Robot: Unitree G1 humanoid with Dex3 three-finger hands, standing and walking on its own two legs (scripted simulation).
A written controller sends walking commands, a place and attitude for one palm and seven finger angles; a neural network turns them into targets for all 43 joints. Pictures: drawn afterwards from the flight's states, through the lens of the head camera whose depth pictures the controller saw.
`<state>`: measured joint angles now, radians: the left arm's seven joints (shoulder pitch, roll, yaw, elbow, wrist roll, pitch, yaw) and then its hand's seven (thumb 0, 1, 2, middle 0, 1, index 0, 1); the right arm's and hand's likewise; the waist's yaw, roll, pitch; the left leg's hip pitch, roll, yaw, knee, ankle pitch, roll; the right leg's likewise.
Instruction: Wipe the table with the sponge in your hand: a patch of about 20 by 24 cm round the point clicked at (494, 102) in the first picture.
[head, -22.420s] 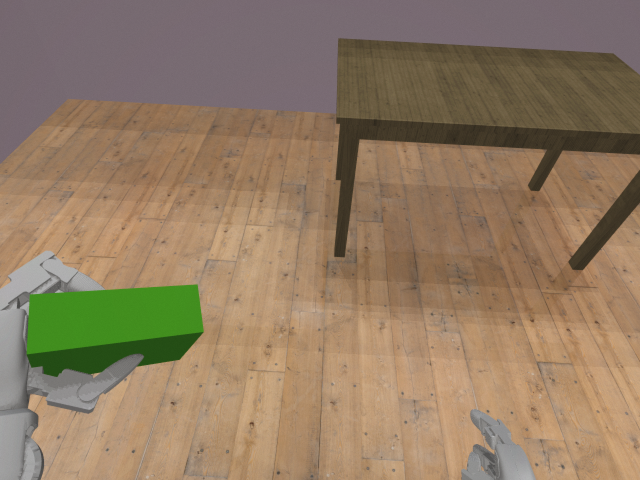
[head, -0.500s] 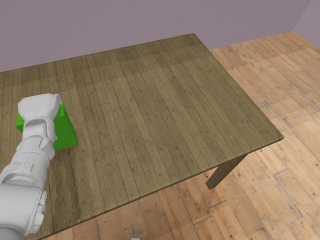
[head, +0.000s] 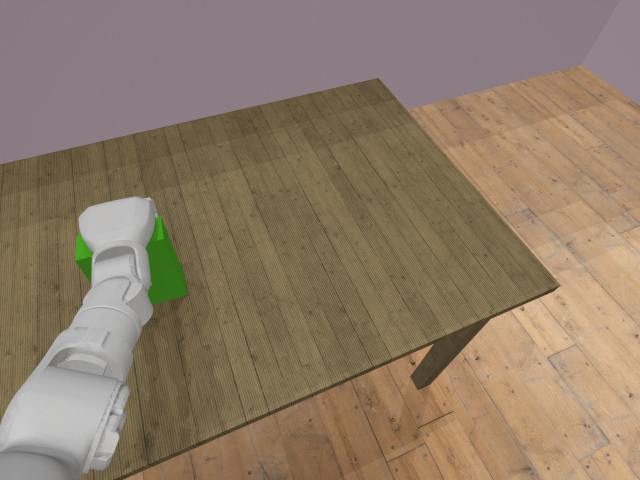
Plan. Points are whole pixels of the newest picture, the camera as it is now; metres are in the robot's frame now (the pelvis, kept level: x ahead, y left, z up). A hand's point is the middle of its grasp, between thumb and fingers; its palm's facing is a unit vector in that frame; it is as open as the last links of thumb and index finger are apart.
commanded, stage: wipe back along the middle lane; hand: left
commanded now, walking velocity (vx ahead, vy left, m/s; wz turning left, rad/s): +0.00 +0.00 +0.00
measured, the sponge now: (141, 276) +0.40 +0.29 -0.04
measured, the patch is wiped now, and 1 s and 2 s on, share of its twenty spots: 0.45 0.50 0.75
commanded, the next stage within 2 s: slide across to the third lane in 1.68 s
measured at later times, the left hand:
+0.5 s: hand (146, 282) +0.36 +0.25 +0.01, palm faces -0.09 -0.01 -1.00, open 9.4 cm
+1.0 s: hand (152, 311) +0.32 +0.23 +0.01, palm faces -0.05 -0.02 -1.00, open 9.4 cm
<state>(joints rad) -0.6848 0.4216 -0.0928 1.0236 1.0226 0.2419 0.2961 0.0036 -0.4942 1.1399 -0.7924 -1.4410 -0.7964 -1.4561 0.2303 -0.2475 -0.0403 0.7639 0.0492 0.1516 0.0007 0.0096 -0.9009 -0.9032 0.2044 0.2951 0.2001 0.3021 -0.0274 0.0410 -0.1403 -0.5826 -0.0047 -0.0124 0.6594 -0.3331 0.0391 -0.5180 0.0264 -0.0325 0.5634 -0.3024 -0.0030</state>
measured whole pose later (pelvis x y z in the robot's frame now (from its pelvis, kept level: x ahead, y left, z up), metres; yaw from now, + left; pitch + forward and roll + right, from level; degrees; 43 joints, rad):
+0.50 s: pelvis +0.00 -0.01 +0.00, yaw +0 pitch +11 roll -1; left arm -0.48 0.33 -0.17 0.82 1.01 0.33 0.33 0.00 -0.46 1.13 -0.75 -1.48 -0.75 -1.50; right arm 0.16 -0.25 -0.03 0.71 0.07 0.17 -0.01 0.01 -0.90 -0.90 0.20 0.29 0.20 0.30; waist 0.01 0.04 -0.15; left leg -0.49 0.00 -0.01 0.62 -0.32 0.03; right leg -0.44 0.03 -0.03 0.56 -0.31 -0.02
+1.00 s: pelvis -0.01 -0.01 +0.00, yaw +0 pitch +8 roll -1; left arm -0.31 0.28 -0.24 0.60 1.00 0.43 0.32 0.00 -0.45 1.12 -0.74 -1.49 -0.75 -1.51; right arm 0.14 -0.25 -0.01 0.69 0.08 0.17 -0.01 0.01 -0.90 -0.90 0.20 0.29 0.20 0.30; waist 0.04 0.05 -0.15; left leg -0.45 -0.01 0.00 0.63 -0.32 0.03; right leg -0.41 0.02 -0.02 0.59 -0.32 -0.02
